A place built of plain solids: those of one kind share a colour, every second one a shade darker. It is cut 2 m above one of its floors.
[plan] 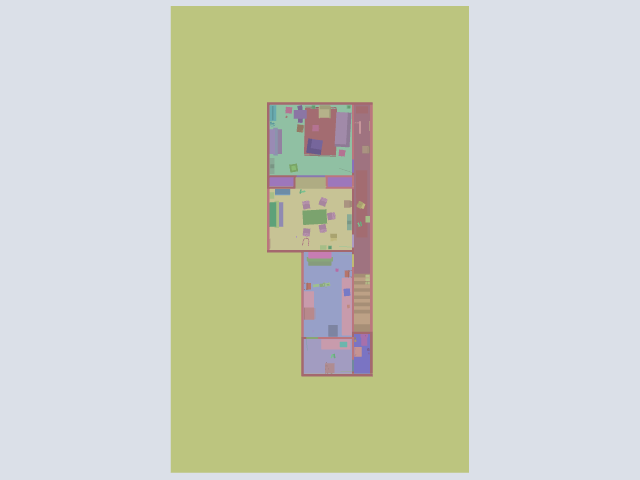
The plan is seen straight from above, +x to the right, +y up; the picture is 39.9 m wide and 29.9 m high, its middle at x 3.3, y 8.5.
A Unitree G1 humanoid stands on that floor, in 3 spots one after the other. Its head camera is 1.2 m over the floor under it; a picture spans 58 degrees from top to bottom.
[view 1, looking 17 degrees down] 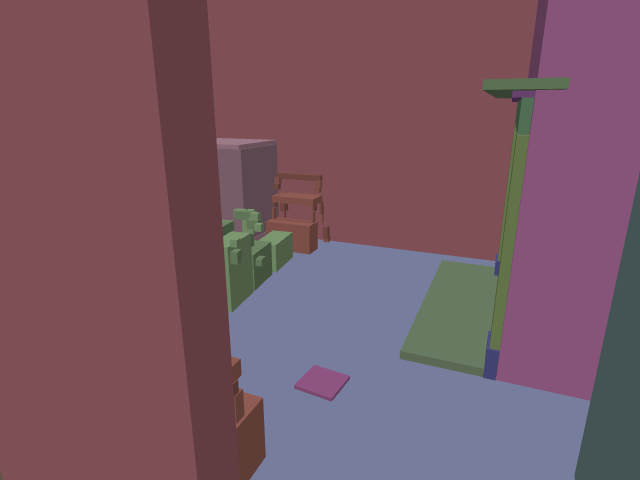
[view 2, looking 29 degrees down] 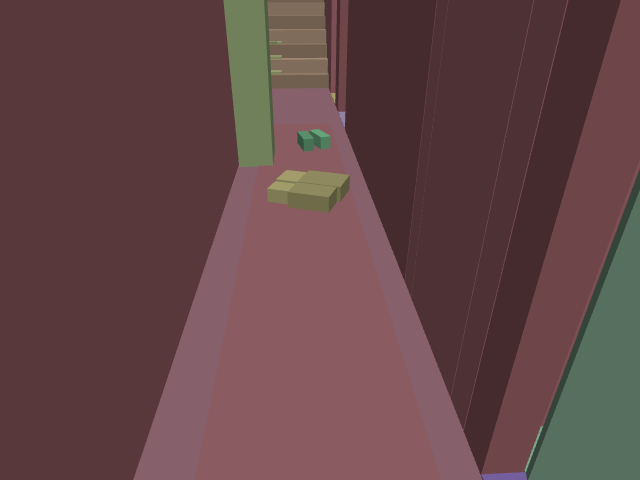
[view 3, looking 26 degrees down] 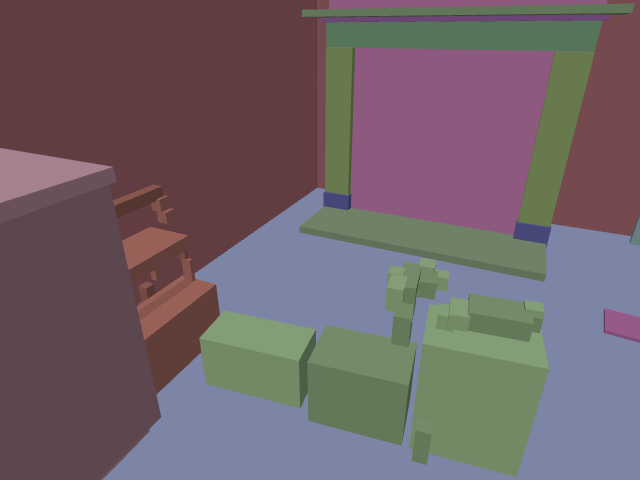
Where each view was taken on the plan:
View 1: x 5.92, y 7.27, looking -157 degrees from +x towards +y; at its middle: floor_kitchen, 4.10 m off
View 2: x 5.92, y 13.43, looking -93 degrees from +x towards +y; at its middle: rug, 2.45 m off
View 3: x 3.77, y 4.62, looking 115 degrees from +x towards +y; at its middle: floor_kitchen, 2.74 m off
